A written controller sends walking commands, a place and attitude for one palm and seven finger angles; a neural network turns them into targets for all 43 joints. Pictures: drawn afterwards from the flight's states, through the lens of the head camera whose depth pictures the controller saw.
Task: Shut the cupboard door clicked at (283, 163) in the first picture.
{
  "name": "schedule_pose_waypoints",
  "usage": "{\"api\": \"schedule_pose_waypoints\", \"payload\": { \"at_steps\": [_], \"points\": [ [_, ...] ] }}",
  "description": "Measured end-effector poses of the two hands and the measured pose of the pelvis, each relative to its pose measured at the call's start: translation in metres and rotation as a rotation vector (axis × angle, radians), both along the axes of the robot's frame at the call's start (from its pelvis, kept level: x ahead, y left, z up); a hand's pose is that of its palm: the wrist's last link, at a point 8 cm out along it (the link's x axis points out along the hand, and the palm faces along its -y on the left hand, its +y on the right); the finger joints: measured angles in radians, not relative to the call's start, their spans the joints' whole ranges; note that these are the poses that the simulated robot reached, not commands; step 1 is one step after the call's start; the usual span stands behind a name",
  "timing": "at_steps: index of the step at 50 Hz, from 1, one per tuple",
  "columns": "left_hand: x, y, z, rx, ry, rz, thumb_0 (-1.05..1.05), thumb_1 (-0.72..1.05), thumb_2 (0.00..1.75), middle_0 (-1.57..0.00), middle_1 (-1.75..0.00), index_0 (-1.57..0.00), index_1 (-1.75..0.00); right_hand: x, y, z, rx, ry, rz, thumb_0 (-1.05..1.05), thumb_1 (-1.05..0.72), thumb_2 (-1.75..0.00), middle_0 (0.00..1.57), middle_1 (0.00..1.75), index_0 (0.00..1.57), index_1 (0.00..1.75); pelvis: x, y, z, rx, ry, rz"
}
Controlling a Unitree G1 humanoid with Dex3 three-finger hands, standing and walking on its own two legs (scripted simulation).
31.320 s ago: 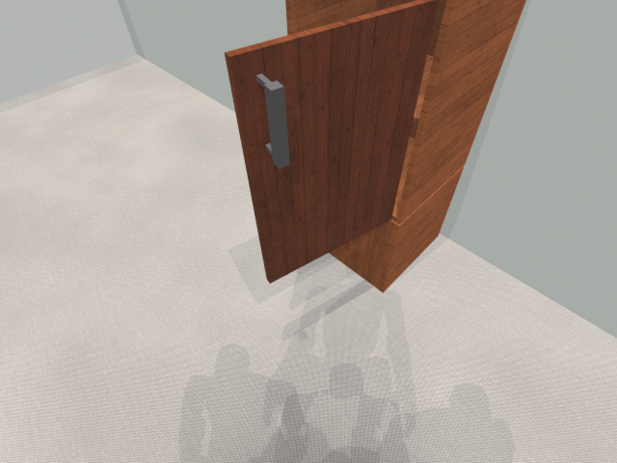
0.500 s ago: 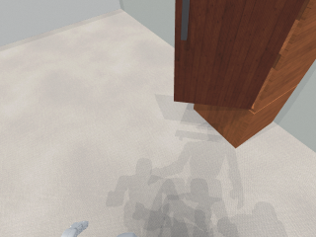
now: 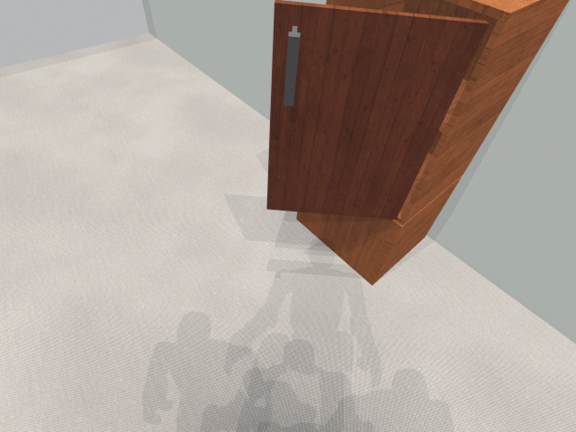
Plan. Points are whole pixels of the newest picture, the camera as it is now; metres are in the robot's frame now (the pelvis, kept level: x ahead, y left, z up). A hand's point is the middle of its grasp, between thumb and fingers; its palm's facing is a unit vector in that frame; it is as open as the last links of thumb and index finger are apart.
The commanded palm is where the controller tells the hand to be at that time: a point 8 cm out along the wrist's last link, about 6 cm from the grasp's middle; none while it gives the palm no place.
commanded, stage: take the last steps up to it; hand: left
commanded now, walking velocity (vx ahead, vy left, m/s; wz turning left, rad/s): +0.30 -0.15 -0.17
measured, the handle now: (291, 66) +0.77 +0.04 +0.13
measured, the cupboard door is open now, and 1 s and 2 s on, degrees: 45 45 45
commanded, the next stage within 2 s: come to a stop and stand still in 0.72 s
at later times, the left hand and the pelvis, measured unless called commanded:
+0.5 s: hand out of the picture +0.15 +0.09 -0.19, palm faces -0.03 -0.99 -0.16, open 7.2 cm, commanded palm none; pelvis +0.13 -0.09 -0.01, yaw -2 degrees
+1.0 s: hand (272, 306) +0.38 +0.04 -0.18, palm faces -0.06 -0.97 -0.23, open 7.3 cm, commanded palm none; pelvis +0.30 -0.14 -0.02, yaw -2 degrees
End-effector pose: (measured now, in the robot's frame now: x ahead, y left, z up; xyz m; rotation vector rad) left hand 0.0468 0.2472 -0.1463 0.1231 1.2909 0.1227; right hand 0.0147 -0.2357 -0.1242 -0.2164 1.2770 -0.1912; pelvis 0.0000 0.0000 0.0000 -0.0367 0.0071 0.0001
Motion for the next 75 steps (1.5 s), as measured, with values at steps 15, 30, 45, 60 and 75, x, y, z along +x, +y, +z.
{"api": "schedule_pose_waypoints", "payload": {
  "at_steps": [15,30,45,60,75],
  "points": [
    [0.122,-0.082,0.005,0.048,-0.127,-0.121,0.0,0.91,0.9,-0.2,-0.3,-0.2,-0.3,-0.033,-0.084,-0.029,0.032,0.256,-0.175,0.01,-0.91,-0.9,0.2,0.3,0.2,0.3,0.066,-0.07,-0.016,0.017,0.0,-0.053],
    [0.105,-0.11,-0.034,-0.039,0.186,0.0,0.0,0.92,0.9,-0.2,-0.3,-0.2,-0.3,0.227,-0.082,-0.018,0.026,-0.134,0.001,0.0,-0.91,-0.9,0.2,0.3,0.19,0.3,0.178,-0.082,-0.024,0.002,-0.013,-0.042],
    [0.288,-0.134,0.001,0.043,-0.006,-0.069,0.01,0.93,0.9,-0.2,-0.3,-0.2,-0.3,0.227,-0.116,-0.023,0.064,0.125,-0.105,0.0,-0.93,-0.9,0.2,0.3,0.2,0.3,0.274,-0.123,-0.007,0.033,-0.015,-0.045],
    [0.343,-0.16,0.007,0.072,-0.078,-0.039,-0.01,0.92,0.9,-0.21,-0.3,-0.21,-0.3,0.319,-0.149,-0.025,0.049,0.075,-0.063,0.0,-0.91,-0.9,0.2,0.3,0.19,0.3,0.302,-0.138,-0.006,0.059,-0.004,-0.018],
    [0.277,-0.104,-0.009,0.056,0.036,0.026,0.0,0.91,0.9,-0.2,-0.3,-0.2,-0.3,0.344,-0.096,-0.011,0.029,-0.063,0.038,0.0,-0.91,-0.9,0.2,0.3,0.2,0.3,0.291,-0.103,-0.008,0.029,-0.027,-0.021]
  ]
}}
